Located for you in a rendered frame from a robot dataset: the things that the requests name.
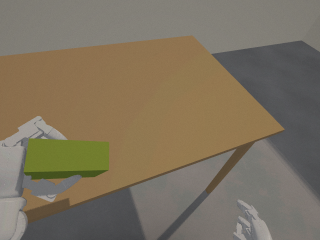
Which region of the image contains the sponge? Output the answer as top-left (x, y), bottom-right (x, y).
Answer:
top-left (23, 138), bottom-right (110, 180)

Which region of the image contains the table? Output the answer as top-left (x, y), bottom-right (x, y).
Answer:
top-left (0, 35), bottom-right (285, 224)

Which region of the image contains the right robot hand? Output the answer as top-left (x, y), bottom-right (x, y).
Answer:
top-left (233, 199), bottom-right (273, 240)

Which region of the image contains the robot left forearm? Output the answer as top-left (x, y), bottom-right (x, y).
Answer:
top-left (0, 197), bottom-right (28, 240)

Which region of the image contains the left robot hand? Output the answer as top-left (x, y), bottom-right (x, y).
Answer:
top-left (0, 116), bottom-right (82, 202)

